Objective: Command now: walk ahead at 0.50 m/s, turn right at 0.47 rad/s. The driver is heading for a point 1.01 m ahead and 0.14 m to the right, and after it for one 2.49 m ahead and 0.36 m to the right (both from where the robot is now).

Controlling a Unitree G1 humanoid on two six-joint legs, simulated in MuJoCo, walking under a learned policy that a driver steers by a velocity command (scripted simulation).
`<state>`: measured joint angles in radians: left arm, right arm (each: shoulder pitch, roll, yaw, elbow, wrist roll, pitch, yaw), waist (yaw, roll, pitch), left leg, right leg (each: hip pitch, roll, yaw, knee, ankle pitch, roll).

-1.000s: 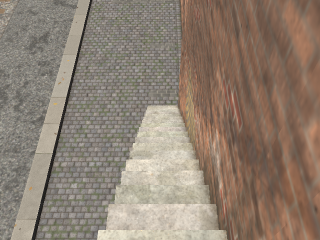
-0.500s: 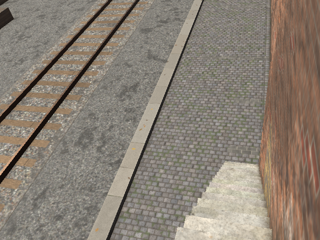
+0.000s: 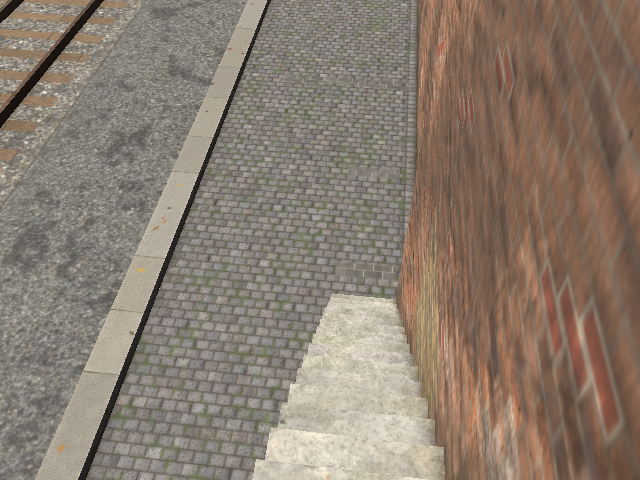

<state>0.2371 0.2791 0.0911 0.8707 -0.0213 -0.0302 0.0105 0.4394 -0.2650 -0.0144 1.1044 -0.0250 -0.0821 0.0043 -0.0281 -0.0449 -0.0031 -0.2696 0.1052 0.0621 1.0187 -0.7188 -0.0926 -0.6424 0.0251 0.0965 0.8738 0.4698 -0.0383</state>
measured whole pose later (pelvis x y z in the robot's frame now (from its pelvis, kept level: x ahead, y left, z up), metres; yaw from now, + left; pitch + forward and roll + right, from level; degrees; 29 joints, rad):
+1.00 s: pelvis +0.42 -0.05 -0.44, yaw -23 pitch -3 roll +6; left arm 0.12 0.26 0.04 0.96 -0.02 -0.06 -0.01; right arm 0.52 -0.20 0.01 1.03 -0.07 -0.08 0.00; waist -0.17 -0.08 -0.02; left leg -0.09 -0.05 0.02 0.95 -0.81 -0.03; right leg -0.35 -0.15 0.08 0.28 0.54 0.02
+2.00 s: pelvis +0.80 -0.04 -0.83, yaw -6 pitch -5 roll -2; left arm 0.25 0.23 0.10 0.94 0.02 0.04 0.04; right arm 0.50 -0.19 0.01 1.10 -0.02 -0.10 0.01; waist -0.02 -0.03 -0.02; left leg -0.26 -0.03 -0.02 0.93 -0.58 0.04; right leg -0.96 0.15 0.19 1.23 0.31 0.02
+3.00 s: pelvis +1.08 -0.12 -1.09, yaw -11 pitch +3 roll +5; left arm 0.54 0.22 0.02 0.94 -0.01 -0.06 0.12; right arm -0.04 -0.27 -0.08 0.71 -0.02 0.04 0.02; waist 0.14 -0.06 0.08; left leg -0.63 -0.09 -0.12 0.97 0.15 -0.12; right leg -0.41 -0.09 0.05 1.21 -0.82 -0.02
